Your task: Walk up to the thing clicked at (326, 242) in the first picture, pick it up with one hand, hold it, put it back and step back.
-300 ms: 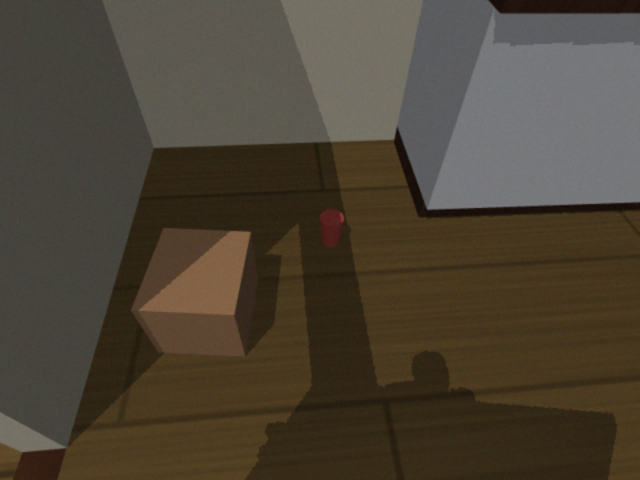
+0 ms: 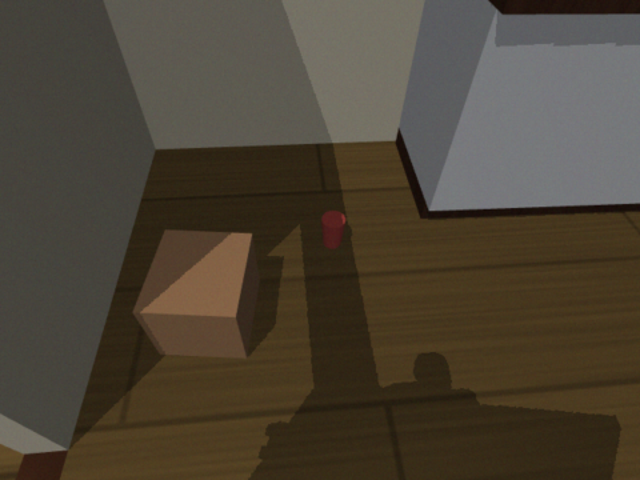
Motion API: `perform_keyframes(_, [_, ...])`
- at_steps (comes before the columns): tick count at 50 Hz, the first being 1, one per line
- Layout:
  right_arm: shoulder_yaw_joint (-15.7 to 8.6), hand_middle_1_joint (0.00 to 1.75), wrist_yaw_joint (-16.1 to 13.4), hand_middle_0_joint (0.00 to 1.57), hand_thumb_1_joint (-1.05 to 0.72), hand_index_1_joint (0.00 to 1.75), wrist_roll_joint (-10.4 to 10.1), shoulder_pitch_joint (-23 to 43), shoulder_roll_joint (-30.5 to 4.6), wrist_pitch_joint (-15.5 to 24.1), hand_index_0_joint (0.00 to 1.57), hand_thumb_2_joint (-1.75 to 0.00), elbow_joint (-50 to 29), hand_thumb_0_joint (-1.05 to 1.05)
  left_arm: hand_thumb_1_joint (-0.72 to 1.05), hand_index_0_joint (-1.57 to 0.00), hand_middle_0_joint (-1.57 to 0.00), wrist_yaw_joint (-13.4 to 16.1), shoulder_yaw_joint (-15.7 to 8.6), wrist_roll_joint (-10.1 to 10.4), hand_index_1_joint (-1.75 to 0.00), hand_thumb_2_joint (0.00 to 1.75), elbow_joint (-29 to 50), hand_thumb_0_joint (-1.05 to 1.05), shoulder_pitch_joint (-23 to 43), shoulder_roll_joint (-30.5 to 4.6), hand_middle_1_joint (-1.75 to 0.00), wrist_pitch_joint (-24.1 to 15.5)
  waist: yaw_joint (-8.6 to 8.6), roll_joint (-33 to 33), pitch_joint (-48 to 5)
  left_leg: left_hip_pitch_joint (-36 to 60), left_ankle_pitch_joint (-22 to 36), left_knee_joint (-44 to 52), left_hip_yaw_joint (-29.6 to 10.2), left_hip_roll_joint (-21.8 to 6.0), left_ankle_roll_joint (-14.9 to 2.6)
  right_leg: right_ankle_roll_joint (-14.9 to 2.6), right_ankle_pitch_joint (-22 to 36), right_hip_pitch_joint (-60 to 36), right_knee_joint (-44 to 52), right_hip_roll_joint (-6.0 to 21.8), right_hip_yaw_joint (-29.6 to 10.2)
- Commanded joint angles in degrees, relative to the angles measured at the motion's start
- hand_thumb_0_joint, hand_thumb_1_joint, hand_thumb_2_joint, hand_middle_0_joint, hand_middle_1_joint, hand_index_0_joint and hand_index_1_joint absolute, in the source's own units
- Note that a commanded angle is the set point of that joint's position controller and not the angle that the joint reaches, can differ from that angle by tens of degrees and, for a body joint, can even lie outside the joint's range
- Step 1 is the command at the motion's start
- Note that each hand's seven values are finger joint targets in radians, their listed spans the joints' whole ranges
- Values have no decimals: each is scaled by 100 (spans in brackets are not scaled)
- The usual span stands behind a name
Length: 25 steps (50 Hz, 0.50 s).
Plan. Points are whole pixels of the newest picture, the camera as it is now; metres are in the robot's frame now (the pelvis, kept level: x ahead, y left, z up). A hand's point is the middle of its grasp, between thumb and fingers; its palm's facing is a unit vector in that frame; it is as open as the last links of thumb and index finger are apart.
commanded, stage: stand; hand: left
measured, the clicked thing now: (332, 231) +1.12 -0.05 -0.71
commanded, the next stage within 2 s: walk up in 0.82 s
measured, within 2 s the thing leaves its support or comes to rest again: neither
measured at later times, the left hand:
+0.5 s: hand out of the picture +0.08 +0.25 -0.16, palm faces -0.03 -0.94 -0.34, open 7.4 cm
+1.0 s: hand out of the picture +0.11 +0.25 -0.15, palm faces -0.11 -0.93 -0.36, open 7.4 cm
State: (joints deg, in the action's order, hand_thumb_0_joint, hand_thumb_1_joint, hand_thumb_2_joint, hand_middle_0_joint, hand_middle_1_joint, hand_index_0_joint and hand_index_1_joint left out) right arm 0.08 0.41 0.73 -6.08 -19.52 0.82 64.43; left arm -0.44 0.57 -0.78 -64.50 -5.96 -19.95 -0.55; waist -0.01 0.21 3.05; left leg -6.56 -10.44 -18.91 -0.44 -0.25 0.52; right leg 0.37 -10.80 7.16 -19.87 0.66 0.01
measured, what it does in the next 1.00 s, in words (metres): lifts its right foot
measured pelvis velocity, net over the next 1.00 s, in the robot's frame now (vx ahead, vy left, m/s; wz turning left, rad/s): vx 0.03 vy -0.02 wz -0.06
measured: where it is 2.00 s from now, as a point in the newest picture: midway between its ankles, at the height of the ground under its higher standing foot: (361, 418)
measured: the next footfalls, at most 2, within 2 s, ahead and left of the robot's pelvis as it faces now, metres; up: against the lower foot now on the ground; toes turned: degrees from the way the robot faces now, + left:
right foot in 1.12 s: +0.17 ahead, -0.22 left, +0.00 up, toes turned -9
left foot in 1.52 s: +0.40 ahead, +0.01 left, +0.00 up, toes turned -6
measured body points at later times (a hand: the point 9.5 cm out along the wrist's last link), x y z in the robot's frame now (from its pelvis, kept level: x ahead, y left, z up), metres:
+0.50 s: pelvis +0.00 +0.00 +0.00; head +0.02 +0.00 +0.45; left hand +0.08 +0.30 -0.13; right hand +0.08 -0.30 -0.13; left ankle +0.00 +0.13 -0.75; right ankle +0.00 -0.12 -0.75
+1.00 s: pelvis +0.03 -0.02 -0.01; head +0.03 -0.02 +0.44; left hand +0.11 +0.30 -0.13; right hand +0.07 -0.34 -0.13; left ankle +0.00 +0.12 -0.75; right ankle +0.03 -0.15 -0.71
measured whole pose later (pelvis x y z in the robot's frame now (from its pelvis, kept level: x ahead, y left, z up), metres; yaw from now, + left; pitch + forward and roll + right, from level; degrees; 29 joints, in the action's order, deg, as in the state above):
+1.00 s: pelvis +0.03 -0.02 -0.01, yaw -4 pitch -1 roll +1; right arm -4.2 1.9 2.9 -12.6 -21.6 4.3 58.2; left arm -4.5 -3.9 -2.5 -59.9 -11.6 -24.0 0.6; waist -1.3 1.5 1.3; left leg -4.6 -15.4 -20.9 2.8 -1.7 -1.1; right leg -1.1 -23.5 21.0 -46.3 1.8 -2.5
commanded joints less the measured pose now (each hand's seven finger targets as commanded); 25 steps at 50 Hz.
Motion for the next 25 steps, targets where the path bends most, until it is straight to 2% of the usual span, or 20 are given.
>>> perform_keyframes(1, [-218, 30, -98, 20, -90, 30, -26, 193, -1219, 106, 20, -90, -358, 0, 90, -20, -20, 99, -240, 39, -30, 90, 358, 0, 213, -1188, -30, -142, 5, -7, -452, 95, 819, 253, -497, -705, -184, -184, 846, -150, 304, 657, -495])
perform_keyframes(17, [-222, 30, -96, 20, -90, 30, -30, 184, -1217, 94, 20, -90, -363, 0, 90, -20, -20, 99, -253, 32, -30, 90, 362, 0, 189, -1193, -30, -138, 14, -2, -417, 67, 796, 308, -520, -688, -164, -182, 737, -139, 368, 655, -471])
perform_keyframes(25, [-210, 30, -98, 20, -90, 30, -32, 163, -1219, 110, 20, -90, -346, 0, 90, -20, -20, 90, -259, 43, -30, 90, 354, 0, 172, -1205, -30, -140, 19, -47, -448, 115, 924, 312, -520, -697, -154, -182, 896, -186, 352, 673, -473])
